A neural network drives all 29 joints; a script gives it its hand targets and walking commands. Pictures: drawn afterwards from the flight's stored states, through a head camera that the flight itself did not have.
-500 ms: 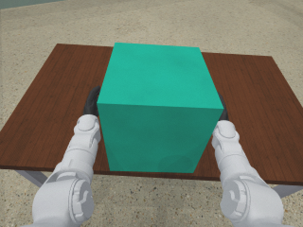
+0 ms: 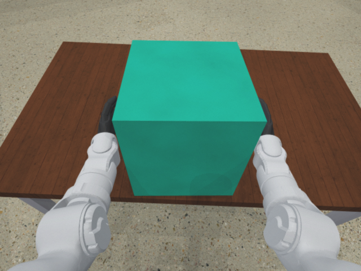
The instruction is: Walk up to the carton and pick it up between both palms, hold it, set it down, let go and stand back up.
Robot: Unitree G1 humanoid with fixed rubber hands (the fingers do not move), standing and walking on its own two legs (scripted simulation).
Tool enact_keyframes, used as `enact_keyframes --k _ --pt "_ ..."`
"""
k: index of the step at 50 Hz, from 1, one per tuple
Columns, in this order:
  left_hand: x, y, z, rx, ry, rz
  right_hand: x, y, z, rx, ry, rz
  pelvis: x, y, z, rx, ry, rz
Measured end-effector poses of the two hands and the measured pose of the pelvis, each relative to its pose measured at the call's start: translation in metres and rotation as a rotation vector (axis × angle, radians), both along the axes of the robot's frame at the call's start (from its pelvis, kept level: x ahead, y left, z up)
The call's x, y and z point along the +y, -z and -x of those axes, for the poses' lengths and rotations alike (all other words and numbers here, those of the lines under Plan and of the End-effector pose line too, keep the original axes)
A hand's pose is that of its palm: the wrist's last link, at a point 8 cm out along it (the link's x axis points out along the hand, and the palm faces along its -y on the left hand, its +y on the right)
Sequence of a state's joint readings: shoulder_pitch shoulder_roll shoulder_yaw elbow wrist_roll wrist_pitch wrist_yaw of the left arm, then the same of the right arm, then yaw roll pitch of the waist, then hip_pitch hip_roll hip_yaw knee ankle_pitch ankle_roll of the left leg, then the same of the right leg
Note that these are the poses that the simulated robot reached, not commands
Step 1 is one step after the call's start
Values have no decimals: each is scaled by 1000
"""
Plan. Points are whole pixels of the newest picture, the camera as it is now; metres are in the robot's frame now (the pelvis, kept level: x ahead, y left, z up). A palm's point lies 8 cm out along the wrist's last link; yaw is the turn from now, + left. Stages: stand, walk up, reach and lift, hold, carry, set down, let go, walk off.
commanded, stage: set down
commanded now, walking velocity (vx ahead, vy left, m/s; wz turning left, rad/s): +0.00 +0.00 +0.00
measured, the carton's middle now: (184, 120) +0.50 +0.03 +0.02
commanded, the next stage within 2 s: none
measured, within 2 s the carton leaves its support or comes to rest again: rests again in 0.74 s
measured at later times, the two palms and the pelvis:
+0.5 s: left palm (108, 133) +0.41 +0.20 +0.05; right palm (262, 134) +0.44 -0.15 +0.06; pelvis +0.00 +0.00 +0.00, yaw +0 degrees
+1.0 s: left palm (108, 134) +0.41 +0.20 +0.05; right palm (261, 135) +0.44 -0.15 +0.05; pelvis +0.00 +0.00 +0.00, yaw +0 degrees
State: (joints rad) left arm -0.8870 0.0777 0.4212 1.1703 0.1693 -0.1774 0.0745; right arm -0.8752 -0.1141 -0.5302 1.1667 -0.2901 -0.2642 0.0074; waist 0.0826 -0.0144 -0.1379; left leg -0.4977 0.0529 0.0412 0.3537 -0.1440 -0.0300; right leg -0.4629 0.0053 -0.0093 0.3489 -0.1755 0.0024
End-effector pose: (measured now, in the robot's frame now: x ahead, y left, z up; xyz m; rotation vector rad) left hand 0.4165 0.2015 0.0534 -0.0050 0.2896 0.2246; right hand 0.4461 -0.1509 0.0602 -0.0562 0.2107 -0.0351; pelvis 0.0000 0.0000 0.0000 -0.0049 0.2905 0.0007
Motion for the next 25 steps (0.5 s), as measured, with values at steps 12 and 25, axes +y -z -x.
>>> enact_keyframes --k 12,25 --pt "0 2 1 -10 1 5 0 2 2 -5 3 -9 2 0 3 1 0 0" --pt "1 4 2 -19 4 6 1 4 4 -10 7 -10 3 -1 2 -8 -2 -1"
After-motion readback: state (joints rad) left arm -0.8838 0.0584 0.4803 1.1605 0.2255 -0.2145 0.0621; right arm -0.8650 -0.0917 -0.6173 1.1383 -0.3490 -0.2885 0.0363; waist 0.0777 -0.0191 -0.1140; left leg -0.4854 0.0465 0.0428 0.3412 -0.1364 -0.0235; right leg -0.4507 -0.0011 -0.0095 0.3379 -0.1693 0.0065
